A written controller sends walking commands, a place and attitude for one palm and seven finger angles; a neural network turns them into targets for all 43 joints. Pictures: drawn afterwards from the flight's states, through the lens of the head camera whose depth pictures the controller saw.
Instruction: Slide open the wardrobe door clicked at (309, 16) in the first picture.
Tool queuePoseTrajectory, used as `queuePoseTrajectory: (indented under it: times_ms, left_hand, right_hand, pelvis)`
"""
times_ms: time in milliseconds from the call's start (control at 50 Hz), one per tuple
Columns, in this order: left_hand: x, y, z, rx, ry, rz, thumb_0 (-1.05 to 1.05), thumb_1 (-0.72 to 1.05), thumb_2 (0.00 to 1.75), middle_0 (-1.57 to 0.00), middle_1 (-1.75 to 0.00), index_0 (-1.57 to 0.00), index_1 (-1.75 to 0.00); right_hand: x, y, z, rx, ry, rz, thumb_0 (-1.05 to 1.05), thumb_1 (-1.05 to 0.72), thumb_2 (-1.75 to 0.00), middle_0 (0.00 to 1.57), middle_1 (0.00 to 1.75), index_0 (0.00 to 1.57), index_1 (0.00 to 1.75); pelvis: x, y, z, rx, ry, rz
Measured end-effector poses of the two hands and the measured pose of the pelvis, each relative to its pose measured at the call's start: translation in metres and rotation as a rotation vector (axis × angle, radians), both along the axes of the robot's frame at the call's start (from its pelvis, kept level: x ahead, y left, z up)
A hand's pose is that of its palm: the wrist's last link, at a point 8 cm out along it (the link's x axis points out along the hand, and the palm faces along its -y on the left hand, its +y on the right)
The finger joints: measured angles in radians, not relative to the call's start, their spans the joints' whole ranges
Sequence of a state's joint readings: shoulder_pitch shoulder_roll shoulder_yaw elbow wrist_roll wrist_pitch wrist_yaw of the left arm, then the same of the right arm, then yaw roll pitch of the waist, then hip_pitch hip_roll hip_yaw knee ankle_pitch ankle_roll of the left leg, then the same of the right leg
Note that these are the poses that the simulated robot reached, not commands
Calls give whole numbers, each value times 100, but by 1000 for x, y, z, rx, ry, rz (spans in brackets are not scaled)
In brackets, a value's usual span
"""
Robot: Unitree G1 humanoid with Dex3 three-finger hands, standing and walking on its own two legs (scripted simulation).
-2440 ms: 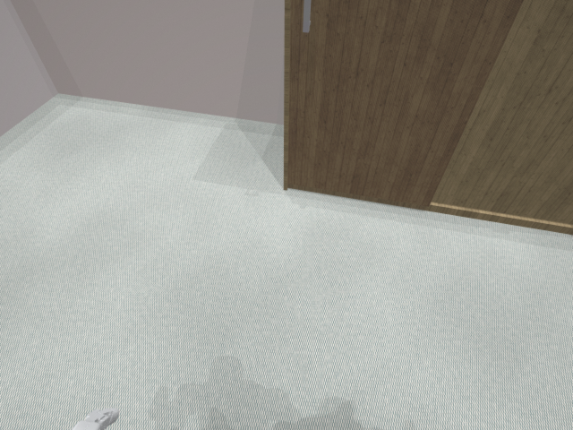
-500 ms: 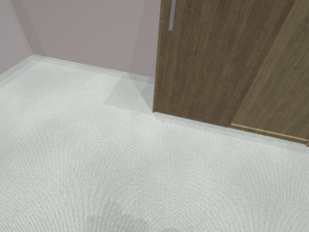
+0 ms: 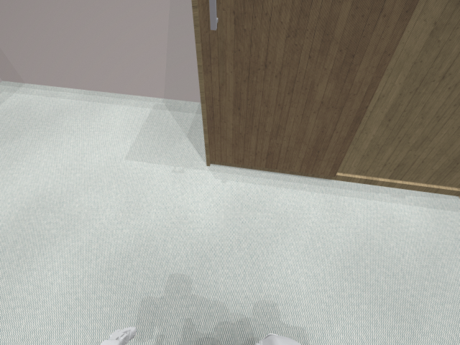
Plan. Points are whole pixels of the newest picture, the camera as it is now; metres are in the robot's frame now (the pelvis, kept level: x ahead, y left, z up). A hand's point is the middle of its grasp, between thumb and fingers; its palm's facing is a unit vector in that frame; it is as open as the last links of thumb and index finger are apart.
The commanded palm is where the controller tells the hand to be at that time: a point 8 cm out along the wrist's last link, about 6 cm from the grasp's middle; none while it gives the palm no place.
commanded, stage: walk to a spot facing it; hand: left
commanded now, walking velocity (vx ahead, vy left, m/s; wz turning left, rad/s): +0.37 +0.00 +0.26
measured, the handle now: out of the picture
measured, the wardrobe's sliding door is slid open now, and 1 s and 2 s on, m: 0.00 0.00 0.00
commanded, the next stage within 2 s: turn to face it in 0.38 s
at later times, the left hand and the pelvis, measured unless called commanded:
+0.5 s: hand out of the picture +0.05 +0.16 -0.16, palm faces +0.30 -0.94 -0.14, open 7.4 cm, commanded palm none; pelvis +0.19 +0.04 +0.01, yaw +11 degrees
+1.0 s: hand (135, 245) +0.35 +0.23 -0.15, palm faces +0.04 -0.96 -0.27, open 7.3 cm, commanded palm none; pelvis +0.29 +0.03 +0.01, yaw +0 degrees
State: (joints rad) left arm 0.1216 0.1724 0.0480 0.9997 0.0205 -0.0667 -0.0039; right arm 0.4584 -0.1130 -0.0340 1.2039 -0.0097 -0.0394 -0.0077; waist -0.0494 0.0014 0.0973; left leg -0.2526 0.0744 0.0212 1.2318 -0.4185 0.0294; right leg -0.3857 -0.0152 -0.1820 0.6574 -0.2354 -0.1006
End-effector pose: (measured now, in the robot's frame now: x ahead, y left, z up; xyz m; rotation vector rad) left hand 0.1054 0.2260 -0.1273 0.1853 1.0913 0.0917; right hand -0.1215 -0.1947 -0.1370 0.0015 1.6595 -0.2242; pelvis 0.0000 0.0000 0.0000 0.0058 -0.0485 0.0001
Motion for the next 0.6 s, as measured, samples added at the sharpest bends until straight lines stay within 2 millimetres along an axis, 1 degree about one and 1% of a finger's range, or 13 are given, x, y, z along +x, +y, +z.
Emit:
queuePoseTrajectory:
  times_ms: [40,80,120,180,240,300,360,420,480,520,540,560,600]
  left_hand:
    - [-1,-5,4,-1,24,24,0,91,90,-20,-30,-20,-29]
    - [-2,0,10,20,34,67,-1,94,90,-20,-30,-20,-30]
    - [-6,2,13,29,62,85,-2,95,90,-20,-30,-20,-30]
    - [-16,2,14,24,119,119,-1,94,90,-20,-30,-20,-30]
    - [-28,-2,11,3,181,164,-1,93,90,-20,-30,-20,-29]
    - [-40,-8,9,-26,249,216,0,92,90,-20,-30,-20,-29]
    - [-52,-14,6,-59,324,275,0,91,90,-20,-30,-20,-29]
    - [-63,-17,4,-92,407,341,0,91,90,-20,-30,-20,-29]
    - [-69,-16,0,-122,490,393,0,91,90,-20,-30,-20,-30]
    - [-67,-9,-4,-138,537,410,0,90,90,-20,-30,-20,-30]
    - [-61,-3,-5,-138,548,410,0,90,90,-20,-30,-20,-30]
    - [-53,3,-5,-131,548,407,0,90,90,-20,-30,-20,-30]
    - [-28,18,-4,-112,521,390,0,90,90,-20,-30,-20,-29]
  right_hand:
    - [55,-17,0,-27,-111,37,1,-91,-90,20,30,20,29]
    - [110,-30,4,-50,-219,74,1,-91,-90,20,30,20,29]
    - [161,-39,9,-65,-313,106,1,-92,-90,20,30,20,29]
    - [227,-44,19,-73,-416,150,0,-92,-90,19,30,20,29]
    - [280,-41,27,-66,-474,201,0,-92,-90,19,30,20,29]
    - [326,-31,31,-51,-494,262,0,-92,-90,19,30,20,29]
    - [369,-14,31,-32,-491,333,0,-92,-90,19,30,20,29]
    - [411,9,28,-11,-482,407,1,-92,-90,19,30,20,29]
    - [452,37,22,0,-497,465,1,-91,-90,19,30,20,29]
    - [473,52,17,-5,-529,476,1,-91,-90,20,30,20,29]
    - [479,58,16,-6,-539,471,1,-91,-90,20,30,20,29]
    - [482,63,17,-7,-541,462,0,-91,-90,20,30,20,29]
    - [482,68,20,-14,-534,432,0,-92,-90,20,30,20,29]
  pelvis:
    - [14,-4,7,-4,0,8]
    - [28,-7,13,-10,3,17]
    - [43,-9,17,-15,8,27]
    - [65,-10,22,-23,15,43]
    - [88,-8,24,-29,23,65]
    - [111,-3,25,-34,30,91]
    - [134,6,24,-39,34,125]
    - [158,19,20,-42,38,159]
    - [185,36,12,-35,39,187]
    - [200,50,5,-33,35,196]
    - [206,55,4,-27,29,196]
    - [212,59,5,-21,22,189]
    - [222,64,10,-12,14,171]
